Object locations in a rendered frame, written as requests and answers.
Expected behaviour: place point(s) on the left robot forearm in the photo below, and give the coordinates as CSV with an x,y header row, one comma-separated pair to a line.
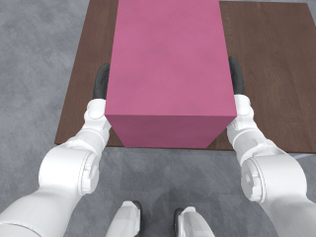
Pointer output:
x,y
94,134

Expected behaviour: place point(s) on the robot left shin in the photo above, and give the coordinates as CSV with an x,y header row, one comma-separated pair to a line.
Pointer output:
x,y
129,203

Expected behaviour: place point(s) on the left robot upper arm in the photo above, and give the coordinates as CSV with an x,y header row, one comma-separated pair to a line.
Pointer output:
x,y
66,175

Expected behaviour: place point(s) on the right robot upper arm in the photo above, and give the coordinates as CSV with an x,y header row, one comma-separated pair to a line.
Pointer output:
x,y
277,184

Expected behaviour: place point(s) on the robot right thigh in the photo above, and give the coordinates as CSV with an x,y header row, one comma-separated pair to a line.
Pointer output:
x,y
192,224

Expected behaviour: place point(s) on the right robot forearm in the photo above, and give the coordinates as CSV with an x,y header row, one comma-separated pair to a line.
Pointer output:
x,y
245,137

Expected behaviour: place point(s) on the left robot hand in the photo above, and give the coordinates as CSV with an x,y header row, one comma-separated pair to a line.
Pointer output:
x,y
101,83

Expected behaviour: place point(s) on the table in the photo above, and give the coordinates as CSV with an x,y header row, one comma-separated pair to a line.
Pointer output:
x,y
275,45

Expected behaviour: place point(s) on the carton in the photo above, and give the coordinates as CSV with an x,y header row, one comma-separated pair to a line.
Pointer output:
x,y
170,83

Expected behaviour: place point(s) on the right robot hand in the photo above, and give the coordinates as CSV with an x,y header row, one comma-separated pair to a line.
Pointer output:
x,y
236,76

